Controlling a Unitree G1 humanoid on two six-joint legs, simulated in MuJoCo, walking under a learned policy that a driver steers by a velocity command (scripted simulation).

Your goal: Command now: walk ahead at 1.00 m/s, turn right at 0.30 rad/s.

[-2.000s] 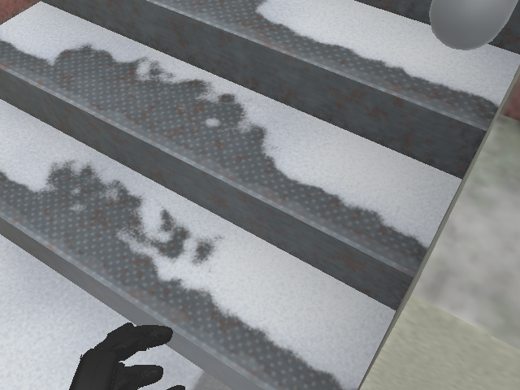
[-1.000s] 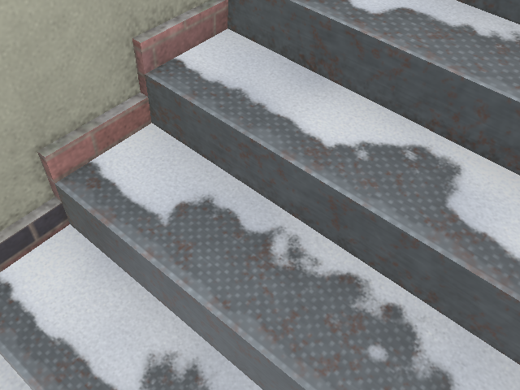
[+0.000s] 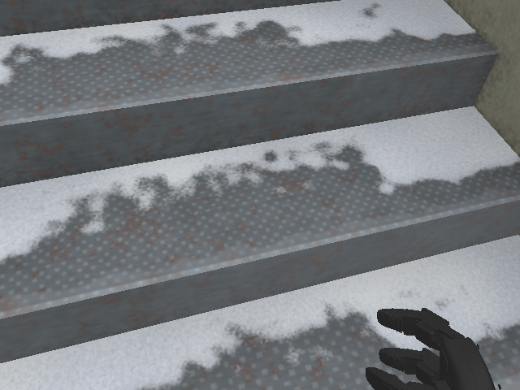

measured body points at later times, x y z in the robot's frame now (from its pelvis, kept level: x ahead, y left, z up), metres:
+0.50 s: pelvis +0.36 +0.06 +0.24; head +0.39 +0.09 +0.69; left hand +0.40 +0.31 +0.08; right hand +0.42 -0.22 +0.13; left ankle +0.28 +0.22 -0.22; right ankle +0.42 -0.02 -0.47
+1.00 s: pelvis +0.52 +0.16 +0.37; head +0.53 +0.18 +0.82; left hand +0.64 +0.40 +0.24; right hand +0.59 -0.07 +0.24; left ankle +0.61 +0.22 -0.31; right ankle +0.46 +0.02 -0.20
